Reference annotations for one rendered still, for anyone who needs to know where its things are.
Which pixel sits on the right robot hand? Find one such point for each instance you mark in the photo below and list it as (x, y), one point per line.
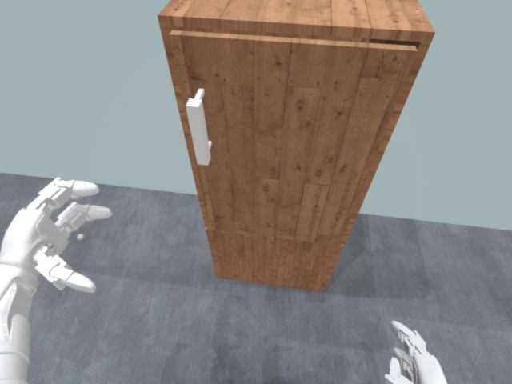
(423, 368)

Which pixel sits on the left robot forearm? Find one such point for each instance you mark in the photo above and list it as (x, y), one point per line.
(17, 287)

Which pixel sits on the handle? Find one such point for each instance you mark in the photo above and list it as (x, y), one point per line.
(196, 117)

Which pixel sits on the left robot hand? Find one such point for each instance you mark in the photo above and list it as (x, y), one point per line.
(24, 243)

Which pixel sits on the cupboard door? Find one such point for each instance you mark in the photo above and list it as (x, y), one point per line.
(295, 125)

